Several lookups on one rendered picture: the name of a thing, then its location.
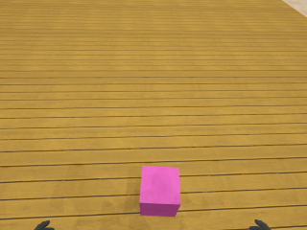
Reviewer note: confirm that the robot left hand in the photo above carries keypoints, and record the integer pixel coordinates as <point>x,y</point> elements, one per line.
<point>42,226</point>

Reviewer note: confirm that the carton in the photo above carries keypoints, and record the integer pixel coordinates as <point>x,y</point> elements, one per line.
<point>159,191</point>

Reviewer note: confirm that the robot right hand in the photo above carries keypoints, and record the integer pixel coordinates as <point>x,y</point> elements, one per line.
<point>261,225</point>

